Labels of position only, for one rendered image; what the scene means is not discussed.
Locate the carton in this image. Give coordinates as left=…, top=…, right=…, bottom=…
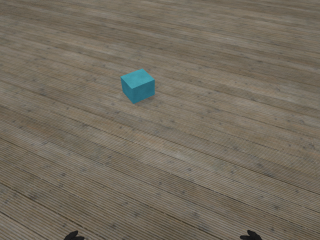
left=120, top=68, right=155, bottom=104

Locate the left robot hand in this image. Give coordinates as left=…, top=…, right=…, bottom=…
left=64, top=230, right=85, bottom=240

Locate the right robot hand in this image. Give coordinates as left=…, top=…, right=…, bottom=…
left=240, top=230, right=262, bottom=240

